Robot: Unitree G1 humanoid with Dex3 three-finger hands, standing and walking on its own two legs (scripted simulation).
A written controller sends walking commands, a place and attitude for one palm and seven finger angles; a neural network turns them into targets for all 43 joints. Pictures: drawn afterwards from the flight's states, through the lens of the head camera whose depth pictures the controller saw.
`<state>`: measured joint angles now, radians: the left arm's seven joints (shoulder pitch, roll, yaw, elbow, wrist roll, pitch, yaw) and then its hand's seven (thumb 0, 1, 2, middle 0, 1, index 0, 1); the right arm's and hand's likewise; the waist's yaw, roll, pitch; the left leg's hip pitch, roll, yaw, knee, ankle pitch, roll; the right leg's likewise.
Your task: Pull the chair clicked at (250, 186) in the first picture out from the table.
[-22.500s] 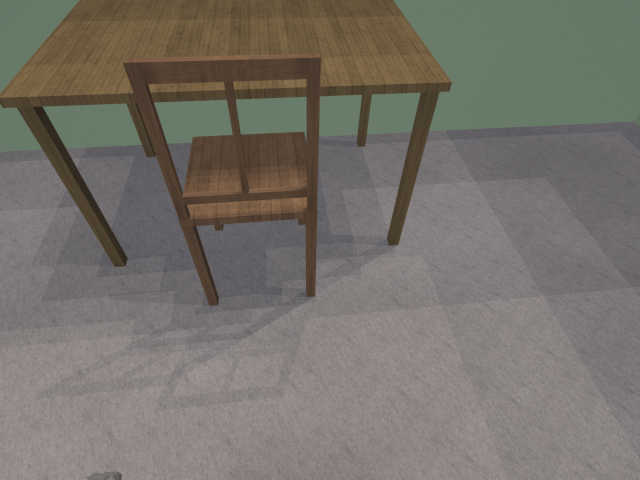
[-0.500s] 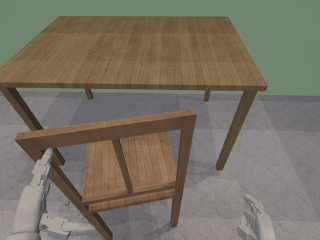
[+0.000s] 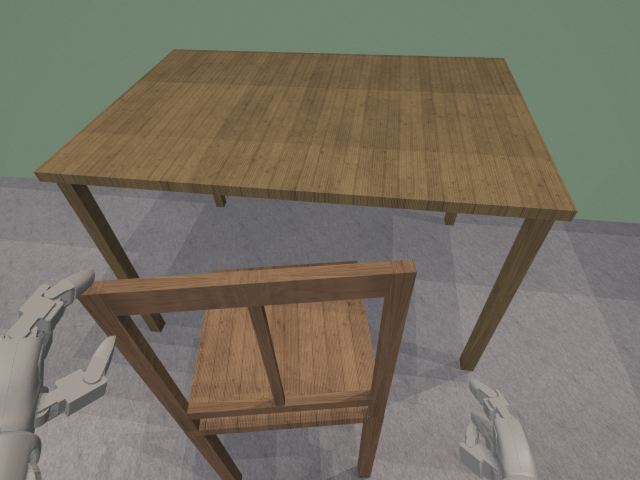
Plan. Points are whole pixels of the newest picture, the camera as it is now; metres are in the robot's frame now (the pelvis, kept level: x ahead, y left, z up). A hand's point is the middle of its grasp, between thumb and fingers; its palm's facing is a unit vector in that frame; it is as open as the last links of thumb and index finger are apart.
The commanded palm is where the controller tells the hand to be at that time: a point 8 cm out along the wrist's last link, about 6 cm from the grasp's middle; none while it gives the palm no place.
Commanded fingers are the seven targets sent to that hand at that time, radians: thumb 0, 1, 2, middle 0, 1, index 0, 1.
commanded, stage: draw the hand back to the body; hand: left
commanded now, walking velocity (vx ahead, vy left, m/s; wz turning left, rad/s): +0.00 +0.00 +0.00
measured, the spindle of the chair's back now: (269, 360) +0.30 +0.14 -0.07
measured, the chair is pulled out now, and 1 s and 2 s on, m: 0.19 0.19 0.19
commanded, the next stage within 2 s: step back with the hand held close in 0.40 s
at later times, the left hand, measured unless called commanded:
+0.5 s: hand (109, 326) +0.19 +0.24 +0.17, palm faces +0.43 -0.80 -0.42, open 7.4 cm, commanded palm +0.15 +0.28 +0.18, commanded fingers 0.00 0.90 0.90 -0.20 -0.30 -0.20 -0.30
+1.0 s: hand (56, 363) +0.15 +0.27 +0.16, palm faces +0.39 -0.78 -0.50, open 7.4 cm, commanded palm +0.10 +0.31 +0.18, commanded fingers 0.00 0.90 0.90 -0.20 -0.30 -0.20 -0.30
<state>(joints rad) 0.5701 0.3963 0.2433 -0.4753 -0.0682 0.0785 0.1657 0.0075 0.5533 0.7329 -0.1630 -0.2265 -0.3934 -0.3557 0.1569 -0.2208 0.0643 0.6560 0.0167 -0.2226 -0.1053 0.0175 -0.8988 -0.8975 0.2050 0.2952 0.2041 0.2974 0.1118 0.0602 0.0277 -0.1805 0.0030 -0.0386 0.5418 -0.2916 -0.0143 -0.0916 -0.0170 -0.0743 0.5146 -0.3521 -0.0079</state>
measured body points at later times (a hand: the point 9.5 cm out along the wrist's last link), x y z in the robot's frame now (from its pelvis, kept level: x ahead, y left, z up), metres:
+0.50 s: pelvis +0.00 -0.02 +0.00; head -0.02 -0.04 +0.45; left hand +0.16 +0.28 +0.19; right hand +0.18 -0.26 -0.08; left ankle +0.01 +0.13 -0.73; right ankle -0.04 -0.11 -0.73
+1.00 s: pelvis -0.05 +0.01 +0.00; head -0.03 -0.01 +0.45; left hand +0.12 +0.31 +0.19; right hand +0.14 -0.22 -0.09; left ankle +0.01 +0.13 -0.73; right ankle -0.04 -0.11 -0.73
